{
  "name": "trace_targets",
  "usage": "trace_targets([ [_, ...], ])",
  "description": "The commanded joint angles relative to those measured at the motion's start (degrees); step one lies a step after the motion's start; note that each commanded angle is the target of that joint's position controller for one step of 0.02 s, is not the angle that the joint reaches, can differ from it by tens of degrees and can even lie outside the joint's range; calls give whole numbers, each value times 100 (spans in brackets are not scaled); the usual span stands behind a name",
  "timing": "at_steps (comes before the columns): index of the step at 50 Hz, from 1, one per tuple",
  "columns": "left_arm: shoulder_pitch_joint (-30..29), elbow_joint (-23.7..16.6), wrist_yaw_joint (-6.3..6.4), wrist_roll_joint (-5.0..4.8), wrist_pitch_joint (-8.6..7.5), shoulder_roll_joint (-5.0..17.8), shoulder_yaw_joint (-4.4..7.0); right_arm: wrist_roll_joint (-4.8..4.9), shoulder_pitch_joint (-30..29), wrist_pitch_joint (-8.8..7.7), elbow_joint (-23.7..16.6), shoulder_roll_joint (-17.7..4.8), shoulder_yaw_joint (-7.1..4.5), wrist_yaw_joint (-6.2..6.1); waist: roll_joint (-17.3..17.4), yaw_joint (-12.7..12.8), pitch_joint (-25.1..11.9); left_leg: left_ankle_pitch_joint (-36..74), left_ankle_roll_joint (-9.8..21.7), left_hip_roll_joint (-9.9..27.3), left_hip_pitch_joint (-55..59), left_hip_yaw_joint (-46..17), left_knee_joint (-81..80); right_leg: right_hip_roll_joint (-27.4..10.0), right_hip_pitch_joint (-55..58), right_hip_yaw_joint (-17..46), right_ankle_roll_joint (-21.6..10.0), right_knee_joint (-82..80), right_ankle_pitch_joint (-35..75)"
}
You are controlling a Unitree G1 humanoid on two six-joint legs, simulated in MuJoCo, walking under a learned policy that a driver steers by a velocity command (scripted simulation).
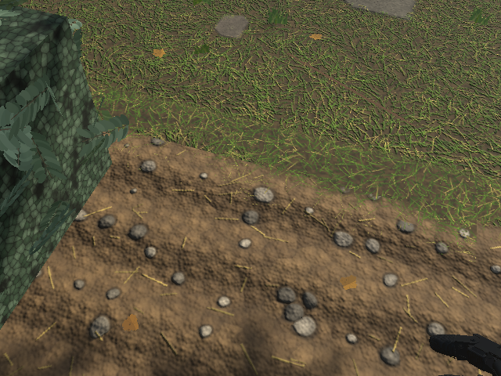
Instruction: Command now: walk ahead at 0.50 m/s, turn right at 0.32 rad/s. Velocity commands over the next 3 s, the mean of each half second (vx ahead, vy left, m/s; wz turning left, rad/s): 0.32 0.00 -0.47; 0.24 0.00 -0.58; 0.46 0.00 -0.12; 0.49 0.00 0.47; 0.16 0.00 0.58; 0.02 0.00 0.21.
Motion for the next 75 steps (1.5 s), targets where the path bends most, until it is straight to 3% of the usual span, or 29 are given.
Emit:
trace_targets([
  [1, -384, -640, 34, -53, -129, 731, 169, 23, 1401, 0, 147, -789, -291, -36, 691, -823, -736, -785, 981, 1849, 2985, -2462, -1678, -432, -2980, 217, -62, 1697, 519],
  [6, -458, -672, 7, 6, 138, 330, 176, -57, 852, -201, 369, -595, -319, -35, 590, -349, -161, 836, 976, 1491, 1734, -863, -2400, -735, -2429, 243, 71, 1167, 1485],
  [13, -1507, -1134, -194, 133, 111, 51, 82, -28, 874, -39, 625, -960, -418, -258, 363, -570, 67, 3082, 752, 1222, 1767, 687, -2090, -437, -1984, -397, 119, -1124, 3159],
  [16, -1756, -1373, -326, 124, 155, 198, 143, 91, 1018, 101, 719, -1133, -476, -295, 427, -620, -42, 3311, 675, 1428, 2329, 743, -1678, -328, -1939, -525, -54, -1596, 2873],
  [19, -1356, -1445, -382, 164, 208, 532, 313, 242, 861, 234, 659, -1284, -554, -351, 576, -297, -369, 4356, 491, 1478, 2613, 794, -552, 35, -1335, -788, -384, -1883, 2091],
  [21, -328, -1261, -224, 181, 204, 1088, 569, 189, 1030, 251, 599, -1052, -475, -341, -136, 211, -1011, 2964, -22, 866, 1733, 1022, 1685, 69, 554, -378, -810, -2722, 4221],
  [22, -473, -1387, -87, 206, 248, 1668, 633, -216, 1630, 217, 429, -388, -270, -263, -1684, -400, -1506, -2583, -447, 17, -366, 916, 3703, -1423, 2323, 1610, -1698, -2021, 7313],
  [23, -518, -1643, -136, 291, 188, 1530, 541, -137, 1729, 174, 438, -696, -233, -173, -1252, -201, -2715, -3324, -550, -457, -1045, -451, 4903, -2214, 2866, 3509, -2618, -2633, 6167],
  [24, -763, -1713, -182, 237, 171, 1196, 472, 63, 1152, 196, 397, -1061, -334, -140, -449, 19, -2359, -2746, -449, -156, -1285, -803, 4927, -1908, 2468, 2890, -2345, -2939, 5313],
  [26, -1243, -1678, -134, 72, 198, 843, 368, 11, 748, 295, 325, -941, -308, -247, 85, -265, -1213, -1954, -435, 178, -1367, -725, 4104, -1377, 1126, 2055, -1770, -3205, 4070],
  [30, -1565, -1729, -22, 229, 280, 915, 396, -39, 918, 455, 399, -776, -286, -328, -348, -592, -954, -1538, -547, 65, -374, -587, 2801, -906, -230, 1574, -1552, -3472, 3896],
  [35, -1574, -1752, 146, 116, 374, 1009, 433, 2, 524, 458, 289, -693, -242, -281, -729, -432, -997, -870, -603, -52, -76, -592, 1548, -609, -609, 1930, -1368, -3872, 314],
  [39, -1355, -1712, 122, 105, 394, 1009, 429, 56, 411, 265, 207, -744, -275, -189, -876, -341, -843, -1049, -428, -204, 412, -510, 665, -611, -685, 2305, -1239, -3804, -427],
  [41, -1405, -1710, 118, 72, 428, 938, 397, 104, 724, 166, 287, -695, -303, -155, -853, -578, -710, -800, -243, -232, 1132, -417, -186, -463, -1012, 2365, -1080, -3640, -772],
  [42, -1453, -1724, 125, 64, 445, 831, 364, 110, 1036, 135, 398, -730, -344, -159, -748, -763, -586, -620, -104, -110, 1722, -421, -752, -255, -1432, 2257, -892, -3420, -915],
  [43, -1482, -1763, 130, 53, 439, 530, 281, 57, 1556, 114, 504, -1032, -438, -201, -169, -940, -627, -1176, 190, 764, 2540, -1219, -1271, 132, -2232, 1740, -530, -2294, -1048],
  [44, -1426, -1900, 118, 23, 387, 142, 186, -85, 1789, 143, 546, -1473, -509, -212, 1074, -828, -571, -2714, 692, 1938, 2907, -2966, -1902, 885, -3298, 512, -275, -634, -619],
  [45, -1685, -2128, 85, 48, 281, 551, 269, -220, 1502, 86, 481, -1613, -573, -165, 1398, -707, -10, -3582, 1128, 2394, 2234, -4023, -2292, 388, -3932, 629, -236, 162, -79],
  [47, -1334, -1818, 35, 90, 274, 858, 391, -21, 951, 46, 317, -1007, -421, -252, 1023, -480, 218, -2909, 768, 1840, 2225, -2906, -2267, 173, -3948, 581, -68, 742, 823],
  [54, -1696, -1779, -59, 64, 149, 306, 232, -58, 1712, -13, 618, -851, -330, -241, 712, -808, 263, -700, 740, 1348, 2230, -997, -2495, -16, -3591, 246, 197, 522, 2198],
  [59, -2456, -1964, -233, 65, 36, 49, 73, 98, 1949, 70, 863, -1116, -368, -207, 780, -1033, 431, 105, 766, 1375, 2157, -453, -2499, -200, -2697, -454, 188, -1218, 2435],
  [63, -2541, -2017, -319, 12, -22, 213, 102, 225, 2166, 156, 1092, -1297, -412, -153, 933, -921, 462, 1004, 731, 1642, 2452, -454, -2185, -34, -1915, -661, -195, -2088, 1821],
  [66, -589, -1483, -192, 72, -28, 828, 439, 232, 2050, 164, 1129, -1150, -316, -166, 659, 259, -885, 3074, 344, 1165, 1620, 23, 218, 25, 1362, -552, -689, -2568, 2216],
  [67, 368, -1354, -67, 238, 31, 1370, 549, 40, 2106, 81, 843, -536, -111, -137, -545, 475, -1970, 593, -3, 621, -302, 205, 2427, -1624, 3551, 1477, -1219, -2426, 2036],
  [68, 381, -1337, -63, 238, 33, 1378, 507, 142, 2261, -44, 803, -426, -56, -139, -1535, 313, -2602, -2341, -137, -86, -1362, -525, 3776, -2491, 3768, 3587, -1810, -3377, 1273],
  [69, 99, -1291, -90, 216, -7, 924, 369, 300, 1912, -79, 776, -1009, -250, -128, -958, 363, -1765, -2082, -110, 230, -1835, -914, 4226, -2279, 3066, 2916, -1584, -3528, 986],
  [70, -198, -1233, -95, 168, -30, 678, 285, 339, 1582, -76, 679, -1014, -265, -110, -870, 198, -1074, -1633, -53, 484, -1945, -730, 4128, -1996, 2366, 1993, -1367, -3617, 1067],
  [72, -830, -1172, -127, 173, -118, 334, 190, 196, 1464, 28, 732, -843, -290, -142, -675, -189, -386, -826, -105, 783, -1547, -691, 3571, -1497, 1175, 996, -1140, -4063, 1632],
  [75, -1146, -1008, -123, 233, -291, 275, 226, 205, 1717, 234, 833, -460, -243, -130, -532, -527, -94, -330, -235, 809, -1165, -725, 3435, -1410, 472, 174, -1168, -4504, 2680],
])
Next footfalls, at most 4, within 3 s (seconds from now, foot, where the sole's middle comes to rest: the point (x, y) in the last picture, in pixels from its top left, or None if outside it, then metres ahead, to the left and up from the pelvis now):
0.42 right None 0.33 -0.14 -0.76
0.86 left None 0.40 0.07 -0.76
1.32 right None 0.43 -0.31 -0.76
1.84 left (367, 256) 0.83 -0.28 -0.76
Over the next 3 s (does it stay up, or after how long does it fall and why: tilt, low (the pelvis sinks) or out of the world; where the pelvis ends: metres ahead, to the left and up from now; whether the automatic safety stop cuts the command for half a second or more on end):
stays up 0.89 -0.35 0.01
